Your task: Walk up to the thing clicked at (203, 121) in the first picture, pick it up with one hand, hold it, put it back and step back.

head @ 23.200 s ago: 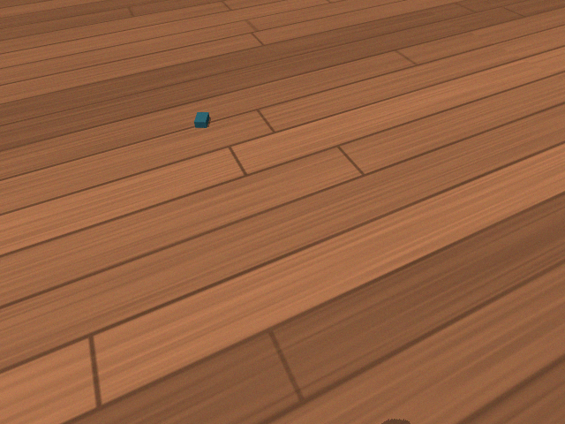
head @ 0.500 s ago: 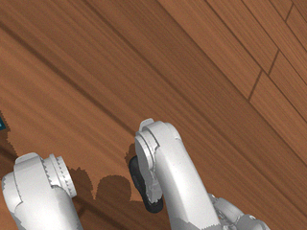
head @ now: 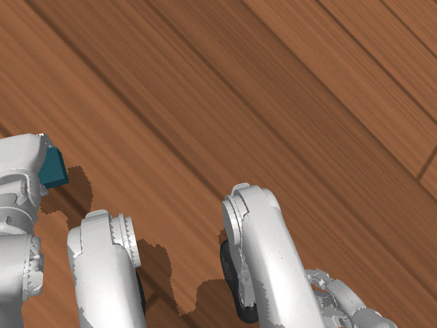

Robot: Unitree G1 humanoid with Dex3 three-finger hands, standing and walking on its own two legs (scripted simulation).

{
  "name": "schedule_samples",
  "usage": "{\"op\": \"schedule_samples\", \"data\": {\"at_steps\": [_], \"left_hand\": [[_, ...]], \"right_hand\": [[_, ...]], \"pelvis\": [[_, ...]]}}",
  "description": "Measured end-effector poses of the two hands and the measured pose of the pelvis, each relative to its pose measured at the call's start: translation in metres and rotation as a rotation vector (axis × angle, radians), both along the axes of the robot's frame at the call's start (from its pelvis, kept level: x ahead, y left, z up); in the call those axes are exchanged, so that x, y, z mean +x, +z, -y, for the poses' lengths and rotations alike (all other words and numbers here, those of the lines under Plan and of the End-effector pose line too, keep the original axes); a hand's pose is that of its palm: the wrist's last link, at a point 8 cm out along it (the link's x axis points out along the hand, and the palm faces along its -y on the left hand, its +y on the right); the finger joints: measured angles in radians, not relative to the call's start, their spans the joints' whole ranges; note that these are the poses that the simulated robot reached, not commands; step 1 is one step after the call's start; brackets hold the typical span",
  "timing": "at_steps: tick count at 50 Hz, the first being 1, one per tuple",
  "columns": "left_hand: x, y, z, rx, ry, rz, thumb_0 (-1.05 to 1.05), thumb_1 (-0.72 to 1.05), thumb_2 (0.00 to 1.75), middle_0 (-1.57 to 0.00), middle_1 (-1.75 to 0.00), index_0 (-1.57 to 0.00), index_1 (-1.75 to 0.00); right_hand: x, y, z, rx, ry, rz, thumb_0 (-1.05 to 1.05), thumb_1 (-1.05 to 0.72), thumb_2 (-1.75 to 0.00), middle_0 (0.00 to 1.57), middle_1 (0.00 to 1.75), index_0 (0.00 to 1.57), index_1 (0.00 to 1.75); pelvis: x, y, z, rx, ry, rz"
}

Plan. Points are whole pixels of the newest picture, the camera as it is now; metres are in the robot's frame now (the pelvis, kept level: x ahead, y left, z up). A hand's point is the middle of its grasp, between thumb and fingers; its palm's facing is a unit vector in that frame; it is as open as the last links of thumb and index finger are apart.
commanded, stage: settle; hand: left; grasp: from above
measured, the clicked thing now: (34, 172) +0.42 +0.30 -0.21
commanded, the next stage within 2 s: lift in 0.22 s
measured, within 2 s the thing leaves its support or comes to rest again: neither
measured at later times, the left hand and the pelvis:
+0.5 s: hand (19, 168) +0.41 +0.30 -0.13, palm faces -0.44 -0.11 -0.89, open 9.6 cm; pelvis -0.01 -0.01 +0.03, yaw +3 degrees
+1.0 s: hand out of the picture +0.35 +0.31 +0.01, palm faces -0.43 -0.12 -0.89, open 9.6 cm; pelvis -0.01 +0.00 +0.13, yaw +6 degrees
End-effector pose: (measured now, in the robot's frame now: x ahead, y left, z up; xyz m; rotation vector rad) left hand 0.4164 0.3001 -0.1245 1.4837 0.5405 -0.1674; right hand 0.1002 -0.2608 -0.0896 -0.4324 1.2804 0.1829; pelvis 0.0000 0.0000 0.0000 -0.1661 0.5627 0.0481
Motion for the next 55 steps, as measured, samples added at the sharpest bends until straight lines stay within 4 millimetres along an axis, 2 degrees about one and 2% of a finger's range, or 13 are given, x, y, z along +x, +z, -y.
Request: {"op": "schedule_samples", "data": {"at_steps": [8,18,24,31,42,48,55], "left_hand": [[-0.004,0.012,0.005,-0.025,-0.017,-0.048,0.00,0.03,0.40,-0.86,-0.28,-0.85,-0.30],[-0.002,0.036,0.005,-0.009,-0.059,0.005,0.00,0.02,0.40,-0.88,-0.24,-0.86,-0.26],[-0.004,0.053,0.001,-0.013,-0.014,-0.001,0.00,0.02,0.41,-0.88,-0.24,-0.86,-0.26],[-0.016,0.077,-0.002,-0.021,-0.007,-0.044,0.00,0.02,0.43,-0.87,-0.27,-0.86,-0.29],[-0.044,0.139,-0.010,-0.022,-0.035,-0.020,0.00,0.02,0.43,-0.86,-0.32,-0.84,-0.33],[-0.061,0.179,-0.011,-0.026,-0.029,-0.009,0.00,0.03,0.43,-0.85,-0.32,-0.84,-0.34],[-0.077,0.236,-0.005,-0.042,-0.021,0.012,0.00,0.03,0.43,-0.85,-0.32,-0.83,-0.34]], "right_hand": [[-0.008,0.000,0.010,-0.031,-0.037,-0.019,0.00,-0.91,-0.90,0.20,0.30,0.20,0.30],[-0.027,0.008,0.017,-0.085,-0.111,-0.073,0.00,-0.91,-0.90,0.20,0.30,0.20,0.30],[-0.029,0.016,0.015,-0.092,-0.140,-0.062,0.00,-0.91,-0.90,0.20,0.30,0.20,0.30],[-0.024,0.030,0.011,-0.083,-0.171,-0.041,0.00,-0.91,-0.90,0.20,0.30,0.20,0.30],[0.007,0.067,0.004,-0.075,-0.183,0.059,0.00,-0.91,-0.90,0.20,0.30,0.20,0.30],[0.027,0.099,-0.002,-0.070,-0.184,0.126,0.00,-0.90,-0.90,0.20,0.30,0.20,0.30],[0.045,0.144,-0.010,-0.059,-0.204,0.193,0.00,-0.90,-0.90,0.20,0.30,0.20,0.30]], "pelvis": [[-0.004,0.007,0.007,0.028,0.013,0.005],[-0.004,0.017,0.009,0.039,0.021,-0.013],[-0.006,0.028,0.007,0.040,0.027,-0.021],[-0.007,0.045,0.006,0.042,0.036,-0.026],[-0.010,0.085,0.004,0.047,0.054,-0.016],[-0.011,0.115,0.002,0.051,0.065,0.001],[-0.009,0.159,0.001,0.063,0.077,0.035]]}}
